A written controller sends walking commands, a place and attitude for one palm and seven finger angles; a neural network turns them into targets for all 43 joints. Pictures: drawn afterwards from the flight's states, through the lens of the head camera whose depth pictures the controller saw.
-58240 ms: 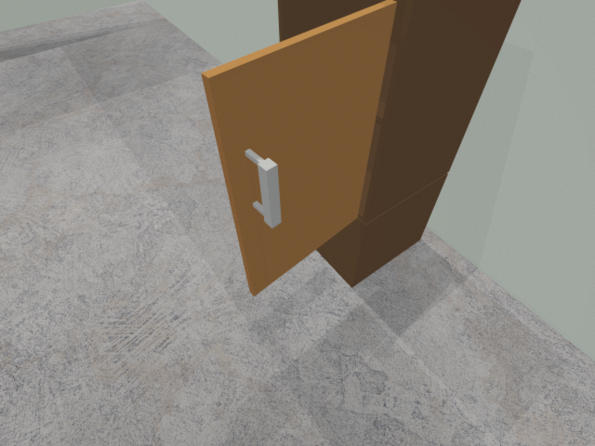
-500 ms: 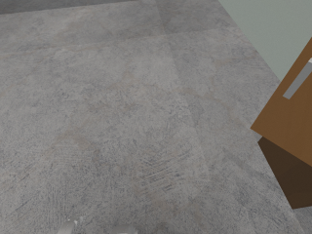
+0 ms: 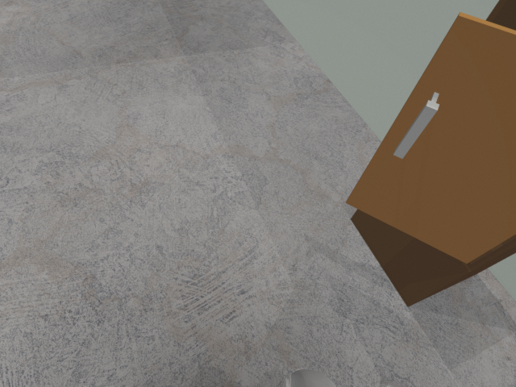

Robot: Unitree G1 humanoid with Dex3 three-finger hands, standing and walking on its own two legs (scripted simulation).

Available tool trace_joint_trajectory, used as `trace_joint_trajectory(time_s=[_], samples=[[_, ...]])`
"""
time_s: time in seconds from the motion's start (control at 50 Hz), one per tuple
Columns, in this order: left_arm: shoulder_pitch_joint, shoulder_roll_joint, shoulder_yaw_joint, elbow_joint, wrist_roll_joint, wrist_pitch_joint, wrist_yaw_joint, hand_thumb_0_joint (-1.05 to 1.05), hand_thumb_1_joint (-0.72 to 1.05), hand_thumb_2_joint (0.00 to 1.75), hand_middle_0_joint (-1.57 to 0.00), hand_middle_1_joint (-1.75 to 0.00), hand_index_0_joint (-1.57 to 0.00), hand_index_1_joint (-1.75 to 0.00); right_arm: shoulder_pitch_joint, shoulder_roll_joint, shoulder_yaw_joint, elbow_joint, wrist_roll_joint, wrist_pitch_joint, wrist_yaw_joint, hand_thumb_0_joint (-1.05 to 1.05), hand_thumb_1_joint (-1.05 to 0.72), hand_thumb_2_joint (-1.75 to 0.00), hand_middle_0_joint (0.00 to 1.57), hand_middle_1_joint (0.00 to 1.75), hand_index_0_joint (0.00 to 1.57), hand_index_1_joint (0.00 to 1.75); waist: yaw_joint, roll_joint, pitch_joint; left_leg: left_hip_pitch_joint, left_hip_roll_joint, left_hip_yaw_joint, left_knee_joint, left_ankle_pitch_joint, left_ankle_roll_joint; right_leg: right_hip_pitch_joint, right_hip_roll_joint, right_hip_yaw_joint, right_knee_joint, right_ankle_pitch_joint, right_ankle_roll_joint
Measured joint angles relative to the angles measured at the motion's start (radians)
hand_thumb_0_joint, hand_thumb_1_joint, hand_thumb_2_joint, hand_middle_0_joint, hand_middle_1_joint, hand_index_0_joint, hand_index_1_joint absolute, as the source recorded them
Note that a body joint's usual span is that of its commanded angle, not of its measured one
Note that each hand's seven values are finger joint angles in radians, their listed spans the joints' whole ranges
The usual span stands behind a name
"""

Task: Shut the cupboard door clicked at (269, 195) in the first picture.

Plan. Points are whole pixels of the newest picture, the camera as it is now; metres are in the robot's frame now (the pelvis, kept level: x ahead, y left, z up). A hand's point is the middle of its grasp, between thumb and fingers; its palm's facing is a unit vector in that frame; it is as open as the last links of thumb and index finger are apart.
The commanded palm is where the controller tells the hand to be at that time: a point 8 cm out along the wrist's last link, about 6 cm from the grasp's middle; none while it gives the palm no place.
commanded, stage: turn to face it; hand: left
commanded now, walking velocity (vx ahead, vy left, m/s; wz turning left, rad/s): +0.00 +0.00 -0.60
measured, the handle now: (416, 126) +0.65 -0.30 +0.03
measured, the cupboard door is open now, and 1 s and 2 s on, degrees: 38 38 38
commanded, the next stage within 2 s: take the last steps up to it in 0.68 s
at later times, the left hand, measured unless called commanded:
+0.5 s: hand (194, 371) +0.16 +0.11 -0.16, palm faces -0.27 -0.93 -0.24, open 7.4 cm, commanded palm none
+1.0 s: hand (183, 356) +0.18 +0.14 -0.17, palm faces -0.40 -0.90 -0.18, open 7.4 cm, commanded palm none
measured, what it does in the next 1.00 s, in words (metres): steps on the spot, turning right: right foot, then left foot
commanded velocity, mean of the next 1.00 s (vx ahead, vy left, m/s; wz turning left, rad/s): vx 0.06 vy -0.04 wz -0.33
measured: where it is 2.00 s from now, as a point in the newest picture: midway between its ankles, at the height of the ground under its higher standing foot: outside the picture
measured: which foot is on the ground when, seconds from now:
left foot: down 0.00-0.26, up 0.28-0.66, down 0.68-1.00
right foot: up 0.00-0.24, down 0.26-0.70, up 0.72-1.00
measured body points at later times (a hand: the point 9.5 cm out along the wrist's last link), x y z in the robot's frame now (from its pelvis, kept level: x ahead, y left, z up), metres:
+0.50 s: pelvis +0.02 -0.05 +0.00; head +0.05 -0.08 +0.44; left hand +0.17 +0.16 -0.14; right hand +0.01 -0.32 -0.15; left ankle +0.04 +0.10 -0.67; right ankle -0.01 -0.15 -0.74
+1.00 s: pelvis +0.05 -0.03 +0.00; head +0.09 -0.02 +0.45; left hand +0.20 +0.18 -0.16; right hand -0.02 -0.26 -0.13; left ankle +0.07 +0.07 -0.74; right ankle -0.05 -0.16 -0.67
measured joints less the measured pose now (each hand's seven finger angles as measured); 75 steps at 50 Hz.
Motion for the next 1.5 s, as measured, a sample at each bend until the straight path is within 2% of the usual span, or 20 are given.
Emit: trace_joint_trajectory(time_s=[0.14,0.2,0.26,0.32,0.4,0.54,0.62,0.66,0.68,0.7,0.74,0.82,0.92,1.02,1.16,1.2,1.26,1.34,1.42,1.5], samples=[[-0.031,-0.005,-0.001,-0.003,0.000,0.009,-0.007,0.01,0.91,0.90,-0.20,-0.30,-0.20,-0.30,0.046,-0.016,-0.020,0.038,-0.001,0.005,0.008,0.01,-0.90,-0.90,0.20,0.30,0.20,0.30,-0.022,0.035,0.006,0.042,0.048,0.089,0.004,-0.024,-0.022,0.057,-0.050,-0.044,-0.198,0.020,0.000],[-0.048,-0.018,-0.010,-0.010,0.000,0.001,-0.008,0.01,0.91,0.90,-0.20,-0.30,-0.20,-0.30,0.062,-0.035,-0.033,0.057,-0.002,0.012,0.015,0.01,-0.90,-0.90,0.20,0.30,0.20,0.30,-0.037,0.057,0.006,0.042,0.073,0.123,0.052,-0.057,-0.042,0.115,-0.046,-0.071,-0.347,0.037,-0.018],[-0.050,-0.022,-0.023,-0.026,0.002,-0.027,-0.008,0.01,0.91,0.90,-0.20,-0.30,-0.20,-0.30,0.088,-0.058,-0.046,0.071,0.006,0.022,0.021,0.01,-0.90,-0.90,0.20,0.30,0.20,0.30,-0.042,0.065,-0.011,0.007,0.093,0.142,0.168,-0.115,-0.068,0.205,-0.040,-0.080,-0.550,0.149,-0.055],[-0.058,-0.058,-0.040,-0.020,-0.002,-0.053,0.013,0.01,0.91,0.90,-0.20,-0.30,-0.20,-0.30,0.065,-0.093,-0.058,0.091,0.014,0.057,0.013,0.01,-0.91,-0.90,0.20,0.30,0.20,0.30,-0.050,0.113,-0.001,-0.119,0.057,-0.014,0.461,-0.254,-0.079,0.185,-0.013,-0.071,-0.505,0.100,-0.085],[-0.037,-0.081,-0.053,-0.015,-0.004,-0.054,0.032,0.00,0.91,0.90,-0.20,-0.30,-0.20,-0.30,0.033,-0.091,-0.057,0.092,0.011,0.060,0.014,0.01,-0.91,-0.90,0.20,0.30,0.20,0.29,-0.050,0.104,-0.006,-0.238,0.008,-0.085,0.640,-0.170,-0.094,0.215,-0.004,-0.036,-0.591,0.156,-0.090],[-0.008,-0.094,-0.059,0.010,0.001,-0.055,0.031,0.01,0.90,0.90,-0.21,-0.30,-0.21,-0.30,0.011,-0.052,-0.043,0.076,0.011,0.045,0.022,0.01,-0.91,-0.90,0.20,0.30,0.20,0.29,-0.041,0.063,-0.032,-0.249,-0.014,-0.119,0.499,-0.100,-0.105,0.248,0.016,-0.002,-0.678,0.198,-0.095],[0.010,-0.096,-0.054,0.022,0.006,-0.054,0.032,0.01,0.90,0.90,-0.21,-0.30,-0.21,-0.30,0.000,-0.035,-0.037,0.080,0.016,0.040,0.017,0.01,-0.91,-0.90,0.20,0.30,0.20,0.29,-0.021,0.043,-0.042,-0.178,-0.039,-0.110,0.327,-0.121,-0.096,0.247,0.024,0.019,-0.666,0.187,-0.084],[0.020,-0.091,-0.050,0.032,0.003,-0.049,0.033,0.01,0.90,0.90,-0.21,-0.30,-0.21,-0.30,-0.003,-0.027,-0.032,0.079,0.018,0.030,0.014,0.01,-0.91,-0.90,0.20,0.30,0.20,0.29,-0.015,0.031,-0.047,-0.117,-0.054,-0.103,0.192,-0.059,-0.089,0.239,0.027,0.031,-0.641,0.171,-0.072],[0.026,-0.089,-0.047,0.037,0.000,-0.045,0.034,0.01,0.90,0.90,-0.21,-0.30,-0.21,-0.30,0.000,-0.025,-0.028,0.076,0.019,0.022,0.013,0.01,-0.91,-0.90,0.20,0.30,0.20,0.29,-0.014,0.030,-0.051,-0.078,-0.056,-0.100,0.109,-0.010,-0.077,0.231,0.033,0.036,-0.619,0.158,-0.065],[0.030,-0.080,-0.044,0.043,-0.004,-0.041,0.035,0.01,0.90,0.90,-0.21,-0.30,-0.21,-0.30,0.000,-0.017,-0.025,0.079,0.016,0.012,0.011,0.01,-0.91,-0.90,0.20,0.30,0.20,0.29,-0.015,0.016,-0.055,-0.061,-0.063,-0.090,0.080,-0.024,-0.035,0.217,0.030,0.043,-0.590,0.142,-0.059],[0.030,-0.063,-0.035,0.054,-0.008,-0.028,0.038,0.01,0.90,0.90,-0.21,-0.30,-0.21,-0.30,0.001,0.003,-0.013,0.078,0.008,0.005,0.008,0.01,-0.91,-0.90,0.20,0.30,0.20,0.29,-0.009,-0.014,-0.048,-0.052,-0.068,-0.065,0.088,-0.039,0.007,0.175,0.026,0.050,-0.459,0.025,-0.057],[0.026,-0.047,-0.023,0.070,-0.003,-0.010,0.031,0.01,0.91,0.90,-0.20,-0.30,-0.20,-0.30,0.020,0.023,0.004,0.074,-0.002,-0.003,-0.005,0.01,-0.91,-0.90,0.20,0.30,0.20,0.30,-0.013,-0.010,-0.039,-0.014,-0.050,-0.045,0.032,-0.012,0.016,0.092,0.023,0.031,-0.178,-0.027,-0.041],[0.031,-0.038,-0.016,0.078,0.003,-0.011,0.013,0.01,0.91,0.90,-0.20,-0.30,-0.20,-0.30,0.053,0.030,0.002,0.096,-0.007,-0.011,-0.006,0.01,-0.91,-0.90,0.20,0.30,0.20,0.30,-0.016,0.011,-0.043,0.029,-0.029,-0.015,-0.046,0.019,0.010,0.063,-0.008,0.015,-0.104,0.034,-0.028],[0.027,-0.036,-0.016,0.093,0.009,-0.005,-0.006,0.01,0.91,0.90,-0.20,-0.30,-0.20,-0.30,0.106,0.016,-0.016,0.128,-0.011,-0.025,-0.001,0.01,-0.91,-0.90,0.20,0.30,0.20,0.30,-0.040,0.029,-0.053,0.074,0.000,0.022,-0.090,0.023,-0.010,0.072,-0.041,-0.018,-0.197,0.070,-0.025],[-0.028,-0.052,-0.025,0.081,0.009,-0.023,-0.026,0.01,0.91,0.90,-0.20,-0.30,-0.20,-0.30,0.183,-0.034,-0.046,0.197,-0.014,-0.013,0.009,0.01,-0.91,-0.90,0.20,0.30,0.20,0.30,-0.082,0.061,-0.052,0.108,0.056,0.055,-0.044,-0.031,-0.070,0.151,-0.047,-0.072,-0.502,0.112,-0.047],[-0.035,-0.050,-0.028,0.067,0.010,-0.047,-0.027,0.01,0.91,0.90,-0.20,-0.30,-0.20,-0.30,0.213,-0.045,-0.051,0.214,-0.008,-0.006,0.013,0.01,-0.91,-0.90,0.20,0.30,0.20,0.30,-0.083,0.056,-0.061,0.084,0.067,0.050,0.042,-0.087,-0.076,0.209,-0.043,-0.075,-0.623,0.173,-0.063],[-0.042,-0.082,-0.038,0.071,0.005,-0.082,-0.003,0.00,0.91,0.90,-0.20,-0.30,-0.20,-0.30,0.199,-0.067,-0.056,0.246,0.002,0.026,0.016,0.01,-0.91,-0.90,0.20,0.30,0.20,0.30,-0.075,0.090,-0.052,-0.045,0.053,-0.056,0.356,-0.240,-0.047,0.216,-0.015,-0.099,-0.585,0.173,-0.083],[0.002,-0.109,-0.051,0.092,0.002,-0.091,0.022,0.00,0.91,0.90,-0.20,-0.30,-0.20,-0.30,0.153,-0.057,-0.057,0.229,-0.002,0.024,0.023,0.01,-0.91,-0.90,0.20,0.30,0.20,0.29,-0.065,0.074,-0.061,-0.190,0.015,-0.062,0.555,-0.165,-0.039,0.292,0.001,-0.106,-0.686,0.178,-0.102],[0.043,-0.107,-0.054,0.133,0.001,-0.104,0.037,0.00,0.93,0.90,-0.20,-0.30,-0.20,-0.30,0.097,-0.026,-0.049,0.181,-0.003,0.002,0.030,0.01,-0.91,-0.90,0.19,0.30,0.19,0.29,-0.064,0.058,-0.058,-0.247,0.003,-0.049,0.469,-0.082,-0.049,0.351,0.026,-0.120,-0.766,0.189,-0.116],[0.078,-0.108,-0.059,0.171,0.003,-0.108,0.037,0.00,0.93,0.90,-0.20,-0.30,-0.20,-0.30,0.046,0.008,-0.035,0.157,-0.001,-0.015,0.032,0.01,-0.91,-0.90,0.19,0.30,0.19,0.29,-0.042,0.045,-0.051,-0.207,-0.013,-0.037,0.264,-0.054,-0.046,0.393,0.049,-0.126,-0.775,0.155,-0.120]])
